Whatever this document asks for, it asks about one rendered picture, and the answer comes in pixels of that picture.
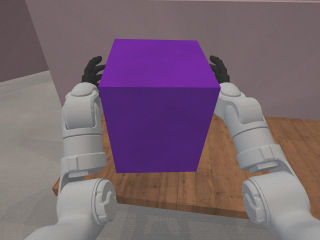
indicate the carton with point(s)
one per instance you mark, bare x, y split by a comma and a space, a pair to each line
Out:
158, 99

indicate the left robot upper arm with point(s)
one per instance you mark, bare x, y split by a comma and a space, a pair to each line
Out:
83, 209

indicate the right robot hand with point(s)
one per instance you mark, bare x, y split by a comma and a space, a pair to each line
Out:
219, 70

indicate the table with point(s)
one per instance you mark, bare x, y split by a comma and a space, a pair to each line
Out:
215, 188

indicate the robot left forearm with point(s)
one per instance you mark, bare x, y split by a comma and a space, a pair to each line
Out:
82, 135

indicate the right robot upper arm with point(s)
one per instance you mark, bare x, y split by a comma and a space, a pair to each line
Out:
278, 202

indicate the robot right forearm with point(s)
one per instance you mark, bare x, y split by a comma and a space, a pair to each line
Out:
254, 144

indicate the left robot hand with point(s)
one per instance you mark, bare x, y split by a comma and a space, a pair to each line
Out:
91, 70

